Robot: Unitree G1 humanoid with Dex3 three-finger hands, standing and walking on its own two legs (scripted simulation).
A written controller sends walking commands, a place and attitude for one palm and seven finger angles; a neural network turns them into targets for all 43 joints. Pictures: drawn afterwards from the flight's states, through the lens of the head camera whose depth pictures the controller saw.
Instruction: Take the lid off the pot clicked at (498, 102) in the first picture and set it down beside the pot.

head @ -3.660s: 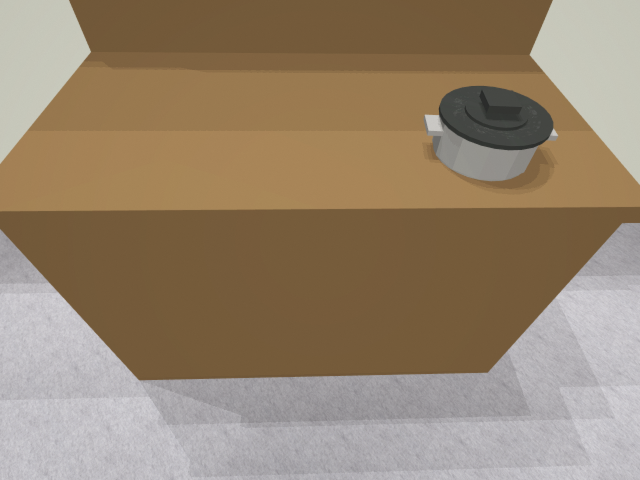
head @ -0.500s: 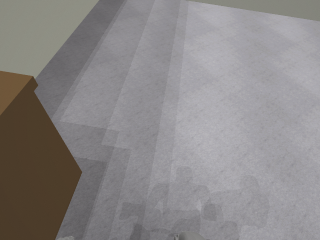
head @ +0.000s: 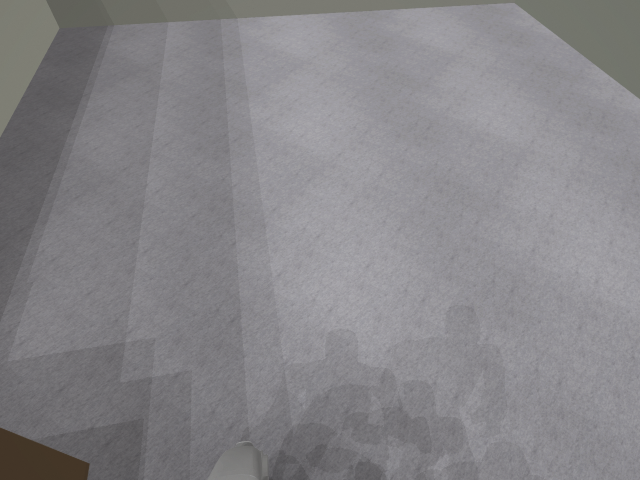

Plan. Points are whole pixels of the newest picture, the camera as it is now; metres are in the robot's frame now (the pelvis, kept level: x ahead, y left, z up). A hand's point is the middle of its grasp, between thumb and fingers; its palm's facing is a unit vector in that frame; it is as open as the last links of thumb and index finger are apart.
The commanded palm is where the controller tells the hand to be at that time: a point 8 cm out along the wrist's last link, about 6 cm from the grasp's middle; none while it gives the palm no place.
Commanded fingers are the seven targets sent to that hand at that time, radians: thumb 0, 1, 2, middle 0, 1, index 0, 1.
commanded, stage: walk to a spot facing it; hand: left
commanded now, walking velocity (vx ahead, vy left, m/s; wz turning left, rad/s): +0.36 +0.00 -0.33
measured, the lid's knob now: out of the picture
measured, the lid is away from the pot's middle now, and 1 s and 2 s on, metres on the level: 0.00 0.00 0.00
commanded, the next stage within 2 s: turn to face it in 0.48 s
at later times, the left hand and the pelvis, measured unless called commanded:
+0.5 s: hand (222, 348) +0.34 +0.19 -0.16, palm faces -0.25 -0.95 -0.18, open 7.4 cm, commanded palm none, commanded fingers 0.00 0.90 0.90 -0.20 -0.30 -0.20 -0.30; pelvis +0.20 +0.02 +0.00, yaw -17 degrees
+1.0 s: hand (290, 294) +0.46 +0.08 -0.18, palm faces -0.18 -0.98 -0.12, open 7.3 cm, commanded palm none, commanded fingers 0.00 0.90 0.90 -0.20 -0.30 -0.20 -0.30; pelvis +0.31 -0.04 -0.01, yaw -11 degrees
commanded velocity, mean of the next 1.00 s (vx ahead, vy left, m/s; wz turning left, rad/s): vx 0.12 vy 0.00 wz -0.04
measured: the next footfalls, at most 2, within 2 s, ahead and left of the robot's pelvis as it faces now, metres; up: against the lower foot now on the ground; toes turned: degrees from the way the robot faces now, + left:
left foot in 0.14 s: +0.23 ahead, +0.14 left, +0.00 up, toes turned +4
right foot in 0.64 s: +0.34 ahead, -0.17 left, +0.00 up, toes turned -29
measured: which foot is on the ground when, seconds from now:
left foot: up 0.00-0.12, down 0.14-0.64, up 0.66-1.00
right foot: down 0.00-0.14, up 0.16-0.62, down 0.64-1.00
